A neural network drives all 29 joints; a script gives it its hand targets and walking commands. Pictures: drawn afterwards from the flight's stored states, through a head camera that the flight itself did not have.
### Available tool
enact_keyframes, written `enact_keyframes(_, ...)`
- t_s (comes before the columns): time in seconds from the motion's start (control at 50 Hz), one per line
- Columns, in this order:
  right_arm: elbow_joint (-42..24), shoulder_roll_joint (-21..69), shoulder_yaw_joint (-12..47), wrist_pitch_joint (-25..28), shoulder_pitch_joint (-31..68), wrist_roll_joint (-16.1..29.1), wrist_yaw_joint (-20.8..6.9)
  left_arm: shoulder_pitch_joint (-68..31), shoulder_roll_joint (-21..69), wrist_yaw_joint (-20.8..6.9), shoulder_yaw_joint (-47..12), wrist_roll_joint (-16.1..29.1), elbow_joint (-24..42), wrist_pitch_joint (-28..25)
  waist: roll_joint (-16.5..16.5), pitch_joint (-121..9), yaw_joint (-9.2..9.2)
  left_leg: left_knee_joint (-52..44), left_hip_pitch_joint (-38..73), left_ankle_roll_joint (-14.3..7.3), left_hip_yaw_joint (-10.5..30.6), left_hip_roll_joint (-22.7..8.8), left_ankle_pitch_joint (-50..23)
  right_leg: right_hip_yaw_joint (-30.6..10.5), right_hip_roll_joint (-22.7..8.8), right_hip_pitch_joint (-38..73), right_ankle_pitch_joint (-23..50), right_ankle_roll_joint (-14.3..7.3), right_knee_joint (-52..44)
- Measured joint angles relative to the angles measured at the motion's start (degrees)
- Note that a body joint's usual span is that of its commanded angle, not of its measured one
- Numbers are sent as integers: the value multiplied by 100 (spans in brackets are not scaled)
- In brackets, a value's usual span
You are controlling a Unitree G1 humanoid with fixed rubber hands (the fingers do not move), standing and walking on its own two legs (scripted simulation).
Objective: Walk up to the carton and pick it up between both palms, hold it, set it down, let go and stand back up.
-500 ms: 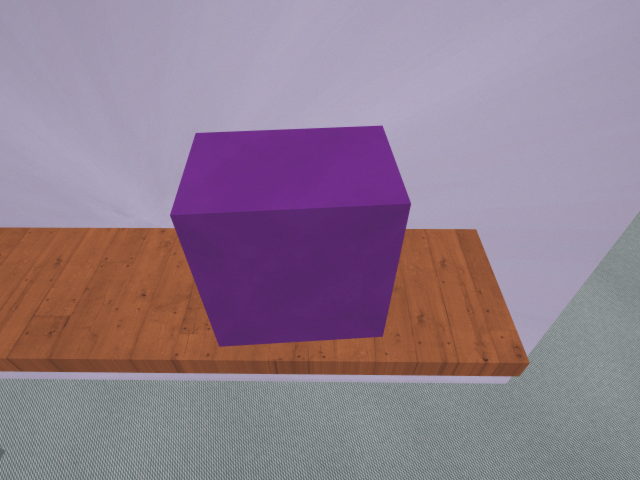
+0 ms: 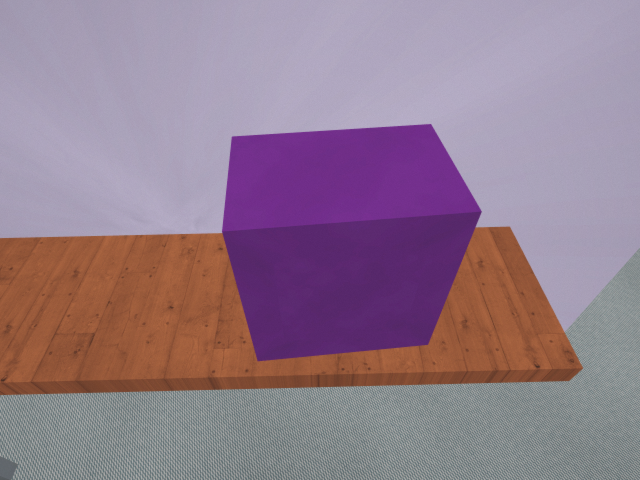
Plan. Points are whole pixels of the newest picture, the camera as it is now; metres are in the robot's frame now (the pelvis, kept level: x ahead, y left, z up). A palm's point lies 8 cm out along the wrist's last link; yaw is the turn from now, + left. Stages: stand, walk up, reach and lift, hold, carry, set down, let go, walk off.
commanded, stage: walk up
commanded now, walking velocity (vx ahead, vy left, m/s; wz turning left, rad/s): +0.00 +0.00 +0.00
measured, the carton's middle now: (338, 250) +0.40 -0.04 +0.07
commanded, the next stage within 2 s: stand in 1.28 s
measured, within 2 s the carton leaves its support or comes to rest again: neither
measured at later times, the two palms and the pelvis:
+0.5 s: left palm out of the picture -0.03 +0.21 -0.15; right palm out of the picture -0.03 -0.17 -0.14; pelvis +0.02 +0.02 +0.00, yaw +0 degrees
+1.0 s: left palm out of the picture +0.00 +0.22 -0.15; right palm out of the picture +0.00 -0.15 -0.15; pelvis +0.04 +0.04 +0.00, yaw +0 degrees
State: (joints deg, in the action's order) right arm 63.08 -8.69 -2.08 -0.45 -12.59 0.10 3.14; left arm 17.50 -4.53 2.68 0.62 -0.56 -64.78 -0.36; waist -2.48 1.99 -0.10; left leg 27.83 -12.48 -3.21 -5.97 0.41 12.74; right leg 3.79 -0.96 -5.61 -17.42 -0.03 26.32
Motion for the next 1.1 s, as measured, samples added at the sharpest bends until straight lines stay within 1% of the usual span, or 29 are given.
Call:
enact_keyframes(0.04,62,-42,-1,-54,-49,3,-23,111,-7,-15,-34,-17,-16,-11,-71,-160,-10,-157,128,-7,-82,8,-27,-85,-7,72,1,20,-108)
enact_keyframes(0.06,85,-45,0,-59,-70,-7,-37,124,-20,-16,-36,-20,-39,3,-78,-194,-46,-207,176,-8,-95,13,-38,-98,-9,115,4,27,-151)
enact_keyframes(0.1,128,-33,15,-28,-146,-32,-87,81,-44,0,-37,-22,-73,25,-67,-192,-131,-227,229,-12,-42,17,-44,-43,-3,234,32,35,-263)
enact_keyframes(0.12,162,-13,34,-9,-194,-40,-116,53,-56,8,-37,-13,-67,19,-33,-183,-140,-237,247,-13,-21,22,-47,-22,-5,271,45,36,-300)
enact_keyframes(0.18,296,92,110,12,-312,-64,-164,13,-89,18,-37,29,-34,-16,124,-139,-82,-288,294,-8,-40,14,-61,-48,4,306,72,32,-353)
enact_keyframes(0.26,409,254,175,45,-457,-84,-190,16,-130,-11,-49,44,-70,2,315,-51,-66,-335,294,-12,-41,19,-79,-58,6,308,102,32,-408)
enact_keyframes(0.34,484,350,210,68,-573,-73,-175,46,-97,-47,-69,46,-122,-2,397,34,-26,-416,277,-43,-41,68,-120,-63,-37,275,122,65,-447)
enact_keyframes(0.64,502,391,215,79,-544,-48,-89,266,-36,-26,-111,39,-350,-2,275,-113,-19,-459,373,-197,-62,271,-6,-106,-231,357,-1,244,-441)
enact_keyframes(0.92,477,374,230,156,-534,-35,-98,182,8,-10,-123,26,-311,-17,412,-99,-66,-478,417,-295,-70,421,88,-136,-375,378,-123,363,-395)
enact_keyframes(1.1,513,404,219,158,-570,-24,-60,169,-51,9,-80,50,-319,26,385,-49,-113,-519,451,-338,-58,525,98,-133,-477,367,-209,423,-310)
